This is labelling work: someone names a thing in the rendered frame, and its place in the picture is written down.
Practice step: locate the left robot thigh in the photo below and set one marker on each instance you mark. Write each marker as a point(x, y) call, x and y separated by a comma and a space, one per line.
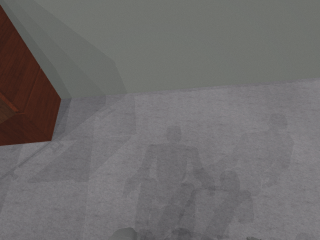
point(125, 234)

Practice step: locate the cupboard door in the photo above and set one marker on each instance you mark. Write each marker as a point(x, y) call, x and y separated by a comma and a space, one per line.
point(5, 111)

